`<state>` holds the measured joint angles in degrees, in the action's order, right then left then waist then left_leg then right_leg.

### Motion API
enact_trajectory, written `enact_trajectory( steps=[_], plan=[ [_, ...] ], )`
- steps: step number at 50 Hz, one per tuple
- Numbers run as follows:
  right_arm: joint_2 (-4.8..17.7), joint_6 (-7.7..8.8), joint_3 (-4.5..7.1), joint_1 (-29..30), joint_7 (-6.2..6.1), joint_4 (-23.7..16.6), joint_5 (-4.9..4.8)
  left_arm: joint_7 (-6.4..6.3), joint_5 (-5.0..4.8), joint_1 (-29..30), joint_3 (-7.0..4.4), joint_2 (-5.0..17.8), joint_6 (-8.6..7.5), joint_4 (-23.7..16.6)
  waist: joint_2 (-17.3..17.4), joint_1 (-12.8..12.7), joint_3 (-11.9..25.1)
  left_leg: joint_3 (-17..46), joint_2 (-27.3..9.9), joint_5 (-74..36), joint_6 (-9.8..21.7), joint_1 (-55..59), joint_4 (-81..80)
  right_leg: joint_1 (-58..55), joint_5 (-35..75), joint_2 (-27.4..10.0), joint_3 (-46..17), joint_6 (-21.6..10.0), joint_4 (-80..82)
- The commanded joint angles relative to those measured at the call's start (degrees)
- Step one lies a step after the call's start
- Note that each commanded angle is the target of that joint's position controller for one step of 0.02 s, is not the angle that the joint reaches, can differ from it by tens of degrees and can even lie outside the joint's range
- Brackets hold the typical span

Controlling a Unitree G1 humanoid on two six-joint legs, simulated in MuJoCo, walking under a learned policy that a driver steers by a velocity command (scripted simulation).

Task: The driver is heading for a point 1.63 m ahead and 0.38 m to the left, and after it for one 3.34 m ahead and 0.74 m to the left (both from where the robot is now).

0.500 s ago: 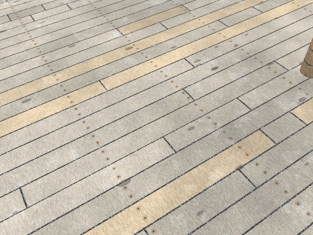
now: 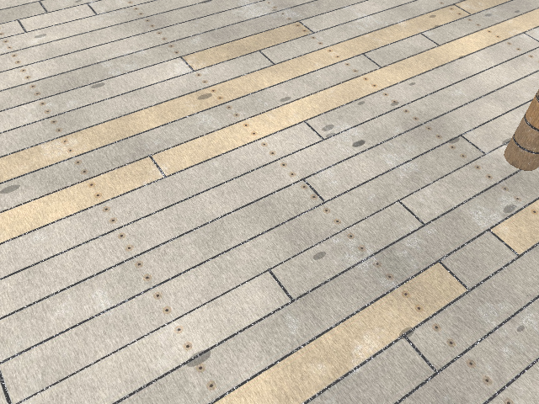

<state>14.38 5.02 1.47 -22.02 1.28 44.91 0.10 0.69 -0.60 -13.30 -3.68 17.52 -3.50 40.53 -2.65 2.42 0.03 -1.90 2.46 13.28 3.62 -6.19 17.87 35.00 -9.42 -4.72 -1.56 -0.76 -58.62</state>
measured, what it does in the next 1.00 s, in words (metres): walks ahead, turning left: right foot, then left foot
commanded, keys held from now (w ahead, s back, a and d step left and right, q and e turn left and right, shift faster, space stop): w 0.40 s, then w+q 0.60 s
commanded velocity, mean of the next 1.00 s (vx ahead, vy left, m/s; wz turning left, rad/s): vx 0.49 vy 0.00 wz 0.23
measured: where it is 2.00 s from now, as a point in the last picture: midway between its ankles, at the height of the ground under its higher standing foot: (176, 224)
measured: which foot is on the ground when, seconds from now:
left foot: down 0.00-0.32, up 0.34-0.82, down 0.84-1.00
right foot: up 0.00-0.28, down 0.30-0.82, up 0.84-1.00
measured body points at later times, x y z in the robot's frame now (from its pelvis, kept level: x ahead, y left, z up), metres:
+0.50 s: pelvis +0.28 -0.05 -0.01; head +0.31 -0.06 +0.44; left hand +0.38 +0.22 -0.12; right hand +0.40 -0.33 -0.12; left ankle +0.28 +0.11 -0.66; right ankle +0.32 -0.14 -0.75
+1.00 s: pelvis +0.57 +0.04 -0.01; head +0.61 +0.06 +0.44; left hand +0.62 +0.34 -0.12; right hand +0.76 -0.20 -0.11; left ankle +0.60 +0.12 -0.75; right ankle +0.56 -0.14 -0.66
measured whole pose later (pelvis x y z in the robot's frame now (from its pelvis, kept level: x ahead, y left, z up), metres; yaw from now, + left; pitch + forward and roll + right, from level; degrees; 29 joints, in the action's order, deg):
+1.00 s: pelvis +0.57 +0.04 -0.01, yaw +17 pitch +2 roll -1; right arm 16.9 2.9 3.4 -15.0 1.7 38.3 -0.4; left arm 0.4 0.1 -10.9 -2.3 17.6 -6.1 43.2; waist -1.0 0.7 -3.4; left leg 1.2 5.5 9.1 5.0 -19.1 26.5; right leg 27.6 -20.1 -4.0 -3.2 0.3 -66.4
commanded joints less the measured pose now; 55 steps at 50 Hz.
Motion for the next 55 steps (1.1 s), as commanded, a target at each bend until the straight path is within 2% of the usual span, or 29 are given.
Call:
enact_trajectory(
  steps=[1,5,9,12,13,14,15,16,17,18,19,20,22,24,27,30,33,36,39,41,42,43,44,45,46,47,49,51,55],
  plan=[
    [9.56,0.69,2.38,1.55,-0.68,-3.05,-0.21,-0.07,0.22,4.9,-0.37,2.16,-0.77,-4.81,6.29,-0.27,-3.37,11.16,-13.36,-12.13,7.82,3.46,-10.97,9.02,7.37,-1.54,-0.44,1.64,7.74],
    [10.64,-0.06,2.47,-1.51,-1.42,-1.07,-0.7,1.14,-0.16,12.83,0.67,0.21,-1.55,-6.92,5.99,2.32,-5.26,7.0,-12.87,-14.34,7.08,3.21,-11.54,4.76,15.45,0.36,1.74,1.91,21.31],
    [10.94,-0.99,2.63,-4.52,-1.54,1.18,-1.08,2.64,-0.65,18.44,0.83,0.57,-2.24,-8.87,6.0,3.2,-7.11,7.05,-15.55,-17.34,7.16,8.46,-9.55,4.5,14.29,1.78,1.93,0.06,27.66],
    [12.4,-1.75,3.21,-4.08,-1.92,1.82,-1.19,3.2,-0.51,17.01,0.2,2.49,-2.58,-9.05,7.61,0.52,-4.57,6.76,-16.9,-33.04,5.75,13.33,-3.63,-0.51,8.19,3.96,2.98,-2.75,30.15],
    [13.34,-2.02,3.5,-3.66,-2.11,1.8,-1.1,2.89,-0.34,13.57,-0.49,3.97,-2.45,-8.26,8.97,-1.6,-1.41,6.33,-16.56,-44.06,5.21,14.27,1.14,-6.0,5.86,5.75,4.26,-3.95,29.85],
    [13.33,-2.49,3.39,-2.56,-2.25,1.6,-0.94,2.32,-0.32,5.52,-1.71,6.2,-2.29,-6.08,8.99,-6.23,4.08,4.34,-14.63,-52.33,4.0,12.9,10.72,-16.97,6.95,7.47,5.89,-5.9,31.42],
    [12.41,-2.55,2.8,-2.01,-2.49,0.66,-0.38,1.49,-0.06,-4.68,-2.69,8.78,-2.0,-3.66,8.28,-10.78,11.52,3.54,-12.75,-45.57,2.27,2.72,23.94,-35.23,8.67,2.77,1.35,-8.68,28.96],
    [5.53,-1.63,0.86,-7.78,-2.08,-1.31,0.23,0.95,1.45,-11.68,-3.88,14.28,-1.68,-2.43,-4.67,-8.73,21.34,1.82,-3.71,-14.89,-1.6,-21.16,47.23,-59.55,0.98,-13.23,-24.19,-16.92,28.63],
    [5.84,-0.22,0.45,-8.57,-1.62,-0.18,-0.62,1.1,0.59,-12.72,-2.93,10.69,-1.68,-1.6,-10.75,-8.99,27.15,9.68,1.53,18.76,-2.13,-30.33,57.66,-63.05,-6.91,-18.63,-43.25,-20.5,38.42],
    [10.93,0.59,1.98,-2.1,-1.07,-1.83,-2.44,0.81,-0.03,-8.48,-1.83,7.35,-1.42,-1.61,-6.82,-9.12,16.17,10.47,-2.56,16.66,-1.76,-36.32,60.86,-55.41,-10.95,-16.05,-35.15,-17.16,40.57],
    [11.13,1.11,1.88,2.71,-0.89,-3.32,-2.84,0.61,-0.19,-4.64,-1.33,5.98,-1.23,-1.84,-2.73,-7.68,8.67,8.12,-5.66,11.42,-1.32,-36.35,58.28,-45.72,-8.08,-13.63,-26.33,-15.03,42.11],
    [10.1,1.3,1.82,5.02,-1.06,-3.78,-1.91,0.77,0.23,-1.73,-1.04,5.31,-1.3,-1.73,1.45,-5.58,4.13,6.74,-7.84,7.52,-1.61,-34.73,54.17,-37.44,-2.18,-11.21,-21.37,-14.06,43.96],
    [8.63,-0.14,1.98,2.15,-1.12,-2.51,-1.51,1.0,1.31,1.78,-0.64,3.52,-2.08,-1.66,-1.01,-1.82,1.85,7.36,-10.59,3.2,-2.44,-28.05,50.65,-27.4,1.75,-8.9,-15.26,-13.7,48.55],
    [6.83,-1.69,1.7,1.14,-1.4,-1.5,-1.48,1.27,0.77,1.53,-0.64,2.65,-3.42,-0.07,-0.86,-1.11,-0.1,7.34,-11.09,2.18,-3.24,-26.58,48.44,-23.1,8.72,-7.38,-8.34,-13.24,50.47],
    [6.21,-2.25,1.68,5.23,-1.87,-3.53,-1.29,0.65,1.44,0.82,-1.41,5.64,-3.94,1.98,-1.61,-1.36,-2.53,9.04,-10.94,-6.58,-4.68,-31.44,41.83,-22.37,9.89,-8.21,-3.44,-13.26,53.11],
    [5.89,-1.35,1.55,10.65,-0.96,-4.73,-1.15,0.12,1.17,0.46,-1.35,6.0,-3.72,2.81,0.29,-3.31,-3.44,6.47,-9.49,-17.16,-4.25,-29.96,28.96,-24.15,12.25,-5.29,3.55,-10.53,53.16],
    [4.18,-0.98,0.87,16.85,0.23,-7.13,-1.23,-0.27,0.67,-2.99,-1.59,7.61,-3.18,4.45,1.49,-6.39,-4.53,3.99,-8.53,-20.98,-3.27,-30.49,21.06,-29.4,12.69,-7.26,5.63,-9.78,53.08],
    [4.68,-1.07,0.99,20.63,1.32,-9.89,-1.33,-0.51,-0.01,-5.17,-1.94,8.41,-1.65,6.02,1.59,-7.34,-5.4,3.2,-7.95,-16.7,-1.61,-34.5,17.25,-38.14,15.6,-9.92,6.64,-8.85,50.12],
    [6.33,-1.36,1.86,19.61,2.24,-11.83,-1.16,-1.18,-0.37,-4.22,-2.46,10.1,0.05,5.94,-0.4,-5.07,-2.9,-0.81,-4.63,-7.29,1.01,-30.6,16.19,-42.94,35.1,-10.93,8.68,-6.89,41.83],
    [10.11,-1.79,4.18,8.25,1.96,-9.87,-1.22,-1.96,-0.25,-2.79,-2.6,10.88,1.18,5.16,-1.21,1.69,4.46,-3.79,0.29,-5.31,3.96,-14.55,14.39,-40.36,49.46,-8.85,11.52,-4.62,24.85],
    [14.12,-2.21,6.17,-1.73,1.05,-7.69,-1.42,-2.46,0.27,-3.1,-1.91,9.59,1.1,4.19,2.1,6.31,10.05,2.37,-1.84,-7.43,6.81,2.82,13.12,-28.98,39.97,-6.6,12.11,-2.34,9.45],
    [21.23,-2.21,7.6,-3.46,0.38,-7.64,-1.63,-1.45,2.13,-9.46,0.87,1.45,-0.49,1.1,17.19,1.2,16.43,32.9,-17.36,-1.33,17.61,26.14,11.18,-1.57,-7.31,3.96,10.36,1.66,-12.78],
    [17.03,-1.7,6.32,-5.29,0.47,-9.18,-1.48,-0.43,1.12,-6.19,0.82,4.36,-2.91,1.12,13.09,3.98,24.64,51.71,-22.28,5.13,21.45,32.68,1.58,7.54,-24.65,8.09,-2.56,1.37,-21.03],
    [13.78,-1.36,5.26,-3.46,0.5,-8.74,-0.73,0.29,-1.43,0.18,-0.35,8.15,-4.15,-0.56,9.31,5.17,16.65,42.21,-20.15,3.27,17.22,27.94,0.19,12.52,-19.72,4.45,-4.7,0.05,-21.55],
    [12.66,-1.17,4.96,0.11,0.37,-9.07,-0.86,0.24,-1.38,2.39,0.09,7.3,-4.82,-1.55,5.31,3.15,10.42,34.46,-17.75,-1.9,15.0,19.24,0.13,11.9,-14.57,1.93,-3.91,-0.55,-16.96],
    [11.03,-1.35,4.39,3.98,0.31,-9.79,-0.93,-0.29,0.14,3.46,-0.02,6.73,-4.76,-1.16,1.17,0.84,5.67,28.19,-15.19,-8.34,13.01,10.58,-0.8,8.85,-11.41,-0.03,-3.05,-0.28,-11.75],
    [10.03,-1.32,3.93,7.36,0.04,-11.24,-0.1,-0.45,1.12,0.81,-0.51,6.84,-3.57,-1.4,5.59,-3.11,4.23,23.65,-12.9,-18.94,13.41,1.02,-2.67,1.63,-8.62,-1.53,-3.38,1.32,-7.16],
    [10.24,-1.12,4.1,8.01,-0.52,-11.17,-0.5,-0.59,1.38,0.22,-0.34,5.63,-2.39,-0.91,5.05,-3.84,3.46,20.17,-11.09,-20.97,13.43,-4.04,-4.25,-0.36,-6.45,-1.26,-2.05,3.22,-3.12],
    [12.04,-1.41,4.66,4.87,-1.81,-9.56,-1.06,-0.79,1.53,8.55,0.64,3.13,-1.89,-3.31,6.01,-1.12,0.72,16.16,-7.93,-17.22,10.87,-7.92,-4.55,-1.15,6.43,0.98,-1.39,5.35,13.76]
  ],
)
Velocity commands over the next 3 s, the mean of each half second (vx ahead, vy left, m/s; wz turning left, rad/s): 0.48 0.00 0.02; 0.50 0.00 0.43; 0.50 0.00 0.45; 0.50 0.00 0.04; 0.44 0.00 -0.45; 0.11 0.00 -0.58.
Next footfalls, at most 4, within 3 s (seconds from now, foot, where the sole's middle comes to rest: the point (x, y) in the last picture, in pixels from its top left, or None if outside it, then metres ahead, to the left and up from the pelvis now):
0.30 right None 0.35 -0.14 -0.78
0.84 left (206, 356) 0.64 0.12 -0.78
1.32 right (243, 253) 0.96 0.02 -0.78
1.84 left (128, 222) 1.08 0.38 -0.78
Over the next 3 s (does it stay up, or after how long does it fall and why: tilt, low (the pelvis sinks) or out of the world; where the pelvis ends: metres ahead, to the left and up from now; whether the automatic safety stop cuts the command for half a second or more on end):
stays up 1.43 0.41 -0.01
